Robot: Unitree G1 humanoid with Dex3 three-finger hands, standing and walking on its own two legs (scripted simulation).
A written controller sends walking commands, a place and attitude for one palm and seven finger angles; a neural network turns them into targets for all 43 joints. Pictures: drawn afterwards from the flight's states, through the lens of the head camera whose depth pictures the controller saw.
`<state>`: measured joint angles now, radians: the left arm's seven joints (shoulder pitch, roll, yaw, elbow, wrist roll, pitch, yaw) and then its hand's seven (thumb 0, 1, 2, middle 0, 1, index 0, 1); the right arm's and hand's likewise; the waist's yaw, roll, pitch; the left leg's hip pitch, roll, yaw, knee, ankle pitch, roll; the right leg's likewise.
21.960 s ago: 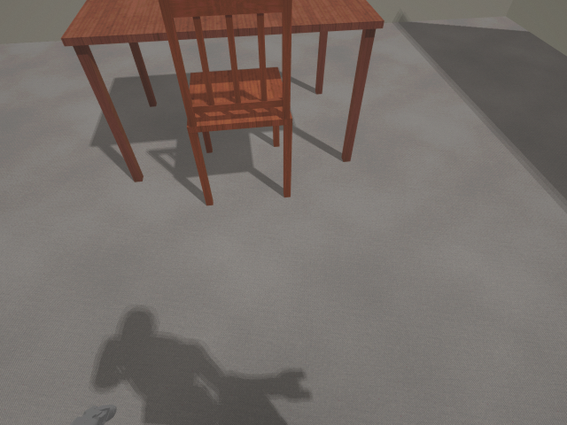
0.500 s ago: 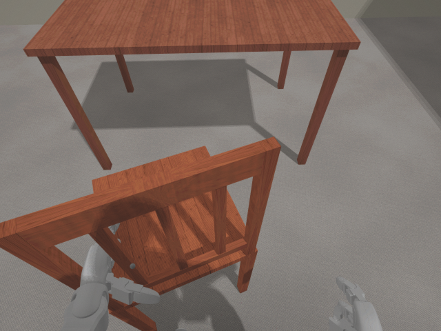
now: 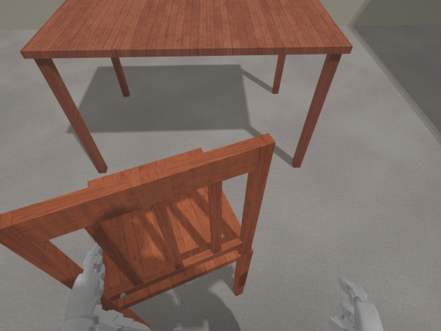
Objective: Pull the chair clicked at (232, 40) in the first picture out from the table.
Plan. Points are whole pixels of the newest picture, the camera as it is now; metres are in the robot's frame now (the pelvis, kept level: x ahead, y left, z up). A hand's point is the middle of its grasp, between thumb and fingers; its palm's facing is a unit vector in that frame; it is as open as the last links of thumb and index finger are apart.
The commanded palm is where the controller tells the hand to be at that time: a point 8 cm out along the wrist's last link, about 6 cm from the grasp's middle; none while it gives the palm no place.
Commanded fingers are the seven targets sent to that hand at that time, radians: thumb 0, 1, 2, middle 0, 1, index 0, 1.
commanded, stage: draw the fingers out of the gap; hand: left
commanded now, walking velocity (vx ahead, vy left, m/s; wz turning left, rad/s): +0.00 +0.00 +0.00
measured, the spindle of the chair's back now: (169, 238) +0.31 +0.11 -0.03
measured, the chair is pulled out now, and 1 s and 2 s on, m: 0.53 0.53 0.53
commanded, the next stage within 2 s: draw the hand back to the body in 0.38 s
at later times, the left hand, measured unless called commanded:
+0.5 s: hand out of the picture +0.12 +0.17 -0.03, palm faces +0.16 -0.97 -0.21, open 17.5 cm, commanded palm +0.08 +0.22 +0.00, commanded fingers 0.00 -0.55 0.20 0.00 0.00 0.00 0.00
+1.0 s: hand (82, 327) +0.14 +0.19 +0.07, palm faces +0.06 -0.99 -0.09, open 17.4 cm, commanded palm +0.09 +0.26 +0.09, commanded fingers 0.00 -0.33 0.31 -0.03 -0.05 -0.03 -0.05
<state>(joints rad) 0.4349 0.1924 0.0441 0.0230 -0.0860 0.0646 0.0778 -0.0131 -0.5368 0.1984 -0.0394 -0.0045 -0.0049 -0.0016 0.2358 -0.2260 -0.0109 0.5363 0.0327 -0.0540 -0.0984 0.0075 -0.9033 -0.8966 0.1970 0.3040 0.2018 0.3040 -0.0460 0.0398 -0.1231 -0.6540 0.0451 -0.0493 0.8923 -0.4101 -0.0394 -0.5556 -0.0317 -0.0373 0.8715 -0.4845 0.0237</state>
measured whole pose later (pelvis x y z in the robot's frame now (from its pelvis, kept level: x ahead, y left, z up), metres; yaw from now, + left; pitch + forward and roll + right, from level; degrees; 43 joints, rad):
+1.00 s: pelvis -0.02 +0.00 -0.02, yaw +1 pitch +8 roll -2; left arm 0.73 0.26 0.15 -0.33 -0.29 -0.26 -0.17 -0.02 -0.53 0.21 -0.06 -0.03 -0.01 0.00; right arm 0.21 -0.17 -0.02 0.57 0.09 -0.15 -0.12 0.01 -0.90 -0.90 0.20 0.30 0.20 0.30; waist -0.01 0.06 -0.14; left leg -0.71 0.05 -0.08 1.02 -0.45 -0.05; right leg -0.59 -0.02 -0.06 0.98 -0.53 0.02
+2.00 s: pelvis +0.03 -0.03 +0.04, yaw +2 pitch -3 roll +1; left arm 0.66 0.42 0.16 -0.40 -0.09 0.25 0.15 0.01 0.88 0.88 -0.24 -0.32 -0.36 -0.34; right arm 0.18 -0.24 0.04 0.67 0.04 -0.26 -0.11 0.01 -0.90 -0.90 0.20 0.30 0.20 0.30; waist 0.08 0.07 0.04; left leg -0.19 0.05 -0.06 0.56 -0.31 -0.07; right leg -0.10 -0.03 -0.07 0.56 -0.41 -0.01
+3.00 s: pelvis -0.13 +0.03 +0.03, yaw +2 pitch -2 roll -4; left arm 0.52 0.41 0.41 -0.53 -0.05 -0.15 0.16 0.01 0.89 0.90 -0.21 -0.31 -0.21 -0.30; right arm 0.21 -0.18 0.02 0.60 0.01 -0.13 -0.09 0.01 -0.90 -0.90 0.20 0.30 0.20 0.30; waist -0.02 0.03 0.03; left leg -0.48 0.05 -0.05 0.60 -0.11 0.02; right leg -0.36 0.01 -0.03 0.75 -0.44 0.02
